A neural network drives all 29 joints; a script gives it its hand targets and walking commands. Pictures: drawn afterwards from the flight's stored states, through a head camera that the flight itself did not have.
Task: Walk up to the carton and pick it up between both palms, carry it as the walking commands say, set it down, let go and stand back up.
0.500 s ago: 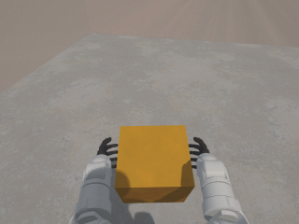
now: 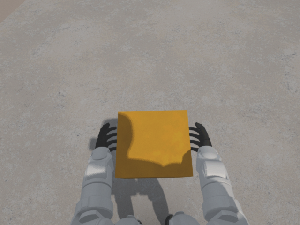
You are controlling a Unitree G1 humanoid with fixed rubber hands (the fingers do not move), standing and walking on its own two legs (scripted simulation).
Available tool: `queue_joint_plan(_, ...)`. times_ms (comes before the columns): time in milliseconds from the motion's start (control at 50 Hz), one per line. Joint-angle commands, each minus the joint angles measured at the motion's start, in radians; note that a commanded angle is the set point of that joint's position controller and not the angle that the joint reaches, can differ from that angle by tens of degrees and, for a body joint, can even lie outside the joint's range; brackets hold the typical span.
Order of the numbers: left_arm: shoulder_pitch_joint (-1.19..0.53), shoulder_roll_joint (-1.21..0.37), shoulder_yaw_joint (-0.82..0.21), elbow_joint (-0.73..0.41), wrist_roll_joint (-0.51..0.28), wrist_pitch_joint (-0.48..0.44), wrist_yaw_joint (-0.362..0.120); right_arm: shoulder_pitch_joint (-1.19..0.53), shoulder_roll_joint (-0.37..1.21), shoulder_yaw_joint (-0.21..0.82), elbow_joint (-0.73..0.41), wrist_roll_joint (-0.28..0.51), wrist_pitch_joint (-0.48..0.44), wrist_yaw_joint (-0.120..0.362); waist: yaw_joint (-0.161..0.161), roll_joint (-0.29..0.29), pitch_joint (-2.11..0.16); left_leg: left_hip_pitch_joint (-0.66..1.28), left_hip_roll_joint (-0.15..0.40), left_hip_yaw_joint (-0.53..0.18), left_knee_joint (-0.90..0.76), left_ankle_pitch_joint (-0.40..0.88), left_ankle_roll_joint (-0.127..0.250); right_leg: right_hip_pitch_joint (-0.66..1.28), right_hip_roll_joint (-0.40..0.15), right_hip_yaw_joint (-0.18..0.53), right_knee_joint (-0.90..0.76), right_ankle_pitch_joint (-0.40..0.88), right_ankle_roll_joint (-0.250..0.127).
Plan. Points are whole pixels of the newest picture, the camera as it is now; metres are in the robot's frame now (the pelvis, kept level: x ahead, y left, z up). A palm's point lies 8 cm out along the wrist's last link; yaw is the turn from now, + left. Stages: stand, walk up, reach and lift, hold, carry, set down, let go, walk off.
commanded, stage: set down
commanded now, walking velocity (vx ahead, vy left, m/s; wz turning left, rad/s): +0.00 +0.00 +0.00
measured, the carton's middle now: (153, 147) +0.36 +0.01 -0.11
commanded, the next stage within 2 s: none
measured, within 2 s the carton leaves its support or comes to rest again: neither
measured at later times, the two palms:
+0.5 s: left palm (111, 150) +0.35 +0.15 -0.12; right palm (196, 151) +0.35 -0.14 -0.13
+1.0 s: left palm (116, 150) +0.39 +0.15 -0.21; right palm (189, 151) +0.38 -0.13 -0.21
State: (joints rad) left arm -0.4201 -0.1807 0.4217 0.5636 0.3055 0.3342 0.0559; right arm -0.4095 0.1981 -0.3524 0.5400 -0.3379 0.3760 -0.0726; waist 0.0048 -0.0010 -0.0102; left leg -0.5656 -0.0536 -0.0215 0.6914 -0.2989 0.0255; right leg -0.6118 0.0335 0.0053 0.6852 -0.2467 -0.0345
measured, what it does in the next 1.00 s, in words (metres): lowers itself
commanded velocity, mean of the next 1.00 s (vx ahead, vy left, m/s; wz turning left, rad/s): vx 0.00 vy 0.00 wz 0.00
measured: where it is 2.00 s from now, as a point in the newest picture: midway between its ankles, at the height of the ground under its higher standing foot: outside the picture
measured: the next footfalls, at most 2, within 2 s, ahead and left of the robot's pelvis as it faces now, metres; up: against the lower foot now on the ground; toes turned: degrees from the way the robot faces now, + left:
none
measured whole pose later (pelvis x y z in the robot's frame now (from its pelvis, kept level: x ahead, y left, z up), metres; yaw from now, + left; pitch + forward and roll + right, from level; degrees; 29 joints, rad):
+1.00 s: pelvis -0.03 -0.01 -0.14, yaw +1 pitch +37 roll +1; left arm -0.75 -0.06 0.41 0.72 0.16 0.21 0.12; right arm -0.71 0.13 -0.34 0.64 -0.21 0.26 -0.24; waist 0.01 0.00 -0.19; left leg -1.52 -0.10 -0.04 1.37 -0.50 0.00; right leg -1.57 0.09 0.04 1.35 -0.42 -0.02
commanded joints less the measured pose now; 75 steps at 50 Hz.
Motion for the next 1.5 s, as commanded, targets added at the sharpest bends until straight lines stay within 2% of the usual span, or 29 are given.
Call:
queue_joint_plan(0, -0.546, -0.888, -0.508, 0.058, -0.129, -0.047, -0.277, -0.587, 0.867, 0.485, 0.008, 0.149, -0.093, 0.265, -0.011, -0.007, -0.523, 0.028, -0.045, -0.090, -0.035, 0.219, 0.010, 0.276, 0.047, 0.112, 0.005, 0.269, -0.003)
queue_joint_plan(20, -0.561, -0.884, -0.497, 0.071, -0.127, -0.052, -0.277, -0.584, 0.872, 0.498, 0.024, 0.156, -0.099, 0.265, 0.012, 0.019, -0.503, -0.016, -0.049, -0.082, -0.025, 0.211, 0.009, 0.272, 0.040, 0.117, 0.011, 0.259, -0.006)
queue_joint_plan(40, -0.553, -0.908, -0.517, 0.077, -0.134, -0.059, -0.278, -0.578, 0.865, 0.502, 0.016, 0.152, -0.103, 0.265, -0.010, -0.015, -0.549, 0.015, -0.045, -0.085, -0.017, 0.215, 0.007, 0.248, 0.051, 0.100, 0.021, 0.241, -0.001)
queue_joint_plan(60, -0.525, -0.902, -0.509, 0.078, -0.125, -0.069, -0.275, -0.599, 0.871, 0.526, -0.007, 0.162, -0.115, 0.259, 0.012, 0.000, -0.586, -0.012, -0.049, -0.082, 0.003, 0.236, 0.007, 0.269, 0.053, 0.110, 0.040, 0.275, -0.004)
queue_joint_plan(140, -0.573, -0.917, -0.536, 0.089, -0.134, -0.091, -0.278, -0.604, 0.839, 0.518, 0.006, 0.147, -0.144, 0.258, -0.011, 0.040, -0.644, -0.071, -0.054, -0.081, 0.047, 0.251, -0.005, 0.178, 0.061, 0.102, 0.090, 0.271, -0.006)
queue_joint_plan(200, -0.595, -0.904, -0.567, 0.058, -0.156, -0.115, -0.281, -0.637, 0.845, 0.555, -0.014, 0.164, -0.155, 0.260, -0.009, -0.013, -0.721, -0.127, -0.059, -0.077, 0.096, 0.267, -0.007, 0.149, 0.066, 0.100, 0.133, 0.304, 0.004)
queue_joint_plan(260, -0.643, -0.900, -0.560, 0.071, -0.159, -0.113, -0.286, -0.687, 0.855, 0.566, -0.013, 0.174, -0.156, 0.256, -0.006, 0.003, -0.748, -0.203, -0.065, -0.062, 0.137, 0.194, -0.009, 0.110, 0.065, 0.108, 0.157, 0.233, 0.006)
queue_joint_plan(300, -0.668, -0.930, -0.592, 0.046, -0.167, -0.116, -0.282, -0.707, 0.886, 0.588, -0.015, 0.181, -0.156, 0.259, 0.002, 0.005, -0.820, -0.191, -0.070, -0.068, 0.162, 0.195, -0.010, 0.072, 0.075, 0.091, 0.200, 0.218, 0.010)
queue_joint_plan(320, -0.612, -0.929, -0.563, 0.097, -0.153, -0.100, -0.277, -0.700, 0.902, 0.605, -0.004, 0.191, -0.144, 0.259, 0.038, 0.014, -0.813, -0.211, -0.073, -0.058, 0.172, 0.193, -0.010, 0.073, 0.071, 0.095, 0.208, 0.202, 0.010)
queue_joint_plan(380, -0.682, -0.928, -0.570, 0.078, -0.165, -0.104, -0.286, -0.728, 0.894, 0.578, 0.007, 0.178, -0.143, 0.262, 0.001, 0.004, -0.848, -0.247, -0.070, -0.061, 0.210, 0.163, -0.015, -0.020, 0.079, 0.081, 0.246, 0.167, 0.012)
queue_joint_plan(420, -0.675, -0.944, -0.557, 0.091, -0.166, -0.096, -0.283, -0.746, 0.913, 0.597, 0.011, 0.192, -0.137, 0.265, 0.031, -0.010, -0.849, -0.285, -0.077, -0.053, 0.235, 0.177, -0.016, -0.047, 0.080, 0.084, 0.267, 0.171, 0.016)
queue_joint_plan(440, -0.713, -0.929, -0.561, 0.096, -0.174, -0.098, -0.292, -0.742, 0.887, 0.566, 0.033, 0.178, -0.136, 0.260, -0.008, -0.002, -0.864, -0.340, -0.076, -0.048, 0.254, 0.154, -0.023, -0.048, 0.080, 0.085, 0.279, 0.174, 0.016)
queue_joint_plan(520, -0.707, -0.909, -0.526, 0.111, -0.168, -0.095, -0.285, -0.756, 0.915, 0.559, 0.075, 0.191, -0.132, 0.259, 0.028, -0.019, -0.848, -0.400, -0.077, -0.046, 0.292, 0.158, -0.023, -0.119, 0.089, 0.077, 0.329, 0.163, 0.028)
queue_joint_plan(640, -0.741, -0.924, -0.553, 0.128, -0.200, -0.097, -0.274, -0.765, 0.897, 0.557, 0.073, 0.190, -0.141, 0.241, -0.011, -0.005, -0.941, -0.437, -0.089, -0.037, 0.381, 0.179, -0.035, -0.190, 0.102, 0.065, 0.395, 0.193, 0.028)
queue_joint_plan(720, -0.764, -0.884, -0.543, 0.160, -0.194, -0.106, -0.262, -0.854, 0.886, 0.583, 0.056, 0.225, -0.156, 0.225, 0.031, 0.001, -0.966, -0.500, -0.098, -0.028, 0.434, 0.153, -0.032, -0.215, 0.103, 0.074, 0.442, 0.176, 0.038)
queue_joint_plan(760, -0.839, -0.857, -0.530, 0.144, -0.205, -0.116, -0.262, -0.861, 0.880, 0.538, 0.091, 0.210, -0.155, 0.218, 0.009, -0.002, -0.931, -0.559, -0.094, -0.027, 0.451, 0.126, -0.029, -0.257, 0.105, 0.081, 0.452, 0.151, 0.035)
queue_joint_plan(800, -0.799, -0.861, -0.535, 0.151, -0.202, -0.122, -0.254, -0.880, 0.897, 0.576, 0.051, 0.231, -0.165, 0.210, 0.047, -0.017, -0.992, -0.557, -0.100, -0.018, 0.470, 0.157, -0.029, -0.233, 0.109, 0.078, 0.479, 0.188, 0.047)
queue_joint_plan(860, -0.861, -0.887, -0.591, 0.135, -0.255, -0.122, -0.252, -0.953, 0.863, 0.617, 0.009, 0.256, -0.176, 0.189, 0.012, -0.005, -1.095, -0.548, -0.110, -0.023, 0.516, 0.162, -0.034, -0.230, 0.111, 0.059, 0.525, 0.197, 0.047)
queue_joint_plan(960, -0.873, -0.837, -0.532, 0.185, -0.240, -0.122, -0.237, -0.956, 0.862, 0.571, 0.090, 0.245, -0.165, 0.176, 0.031, -0.038, -1.015, -0.651, -0.108, -0.017, 0.559, 0.081, -0.030, -0.307, 0.111, 0.061, 0.563, 0.117, 0.051)
queue_joint_plan(1000, -0.912, -0.862, -0.527, 0.193, -0.237, -0.116, -0.240, -0.934, 0.842, 0.521, 0.127, 0.215, -0.165, 0.171, -0.007, -0.005, -0.993, -0.671, -0.112, -0.023, 0.561, 0.076, -0.037, -0.334, 0.116, 0.049, 0.577, 0.109, 0.048)
queue_joint_plan(1140, -0.955, -0.793, -0.521, 0.195, -0.241, -0.129, -0.225, -1.068, 0.834, 0.547, 0.072, 0.263, -0.179, 0.158, 0.051, -0.023, -1.038, -0.725, -0.114, -0.007, 0.636, 0.098, -0.031, -0.415, 0.121, 0.042, 0.650, 0.124, 0.066)
queue_joint_plan(1240, -1.059, -0.815, -0.537, 0.155, -0.266, -0.130, -0.216, -1.107, 0.794, 0.507, 0.102, 0.247, -0.180, 0.152, -0.001, -0.009, -1.065, -0.768, -0.116, -0.014, 0.683, 0.104, -0.043, -0.459, 0.129, 0.030, 0.707, 0.120, 0.051)
queue_joint_plan(1260, -1.035, -0.777, -0.515, 0.162, -0.259, -0.132, -0.214, -1.072, 0.812, 0.511, 0.133, 0.242, -0.172, 0.149, 0.026, -0.051, -1.079, -0.793, -0.116, -0.006, 0.697, 0.093, -0.039, -0.431, 0.125, 0.039, 0.709, 0.128, 0.058)
queue_joint_plan(1280, -1.051, -0.782, -0.540, 0.142, -0.262, -0.132, -0.209, -1.089, 0.816, 0.527, 0.101, 0.256, -0.177, 0.149, 0.036, -0.016, -1.153, -0.757, -0.116, -0.001, 0.706, 0.125, -0.040, -0.432, 0.127, 0.032, 0.731, 0.154, 0.058)
queue_joint_plan(1300, -1.090, -0.801, -0.556, 0.119, -0.285, -0.134, -0.206, -1.117, 0.811, 0.525, 0.095, 0.269, -0.176, 0.150, 0.012, -0.017, -1.149, -0.750, -0.116, -0.006, 0.709, 0.113, -0.038, -0.445, 0.131, 0.024, 0.736, 0.127, 0.057)
queue_joint_plan(1320, -1.049, -0.791, -0.565, 0.148, -0.275, -0.130, -0.199, -1.132, 0.815, 0.540, 0.083, 0.286, -0.179, 0.147, 0.031, -0.019, -1.186, -0.730, -0.113, -0.015, 0.718, 0.142, -0.040, -0.447, 0.128, 0.019, 0.761, 0.153, 0.064)
queue_joint_plan(1340, -1.073, -0.793, -0.555, 0.147, -0.282, -0.128, -0.203, -1.122, 0.794, 0.525, 0.101, 0.265, -0.174, 0.145, -0.001, -0.028, -1.148, -0.786, -0.116, -0.002, 0.741, 0.131, -0.048, -0.456, 0.131, 0.020, 0.758, 0.153, 0.060)
queue_joint_plan(1380, -1.089, -0.787, -0.560, 0.140, -0.290, -0.129, -0.201, -1.131, 0.782, 0.530, 0.087, 0.270, -0.180, 0.143, 0.020, -0.002, -1.178, -0.802, -0.117, 0.001, 0.755, 0.133, -0.051, -0.457, 0.128, 0.028, 0.782, 0.173, 0.055)
queue_joint_plan(1480, -1.108, -0.810, -0.547, 0.178, -0.277, -0.123, -0.185, -1.185, 0.766, 0.487, 0.111, 0.268, -0.175, 0.149, 0.004, 0.012, -1.110, -0.794, -0.119, -0.006, 0.784, 0.139, -0.051, -0.599, 0.135, -0.004, 0.825, 0.118, 0.054)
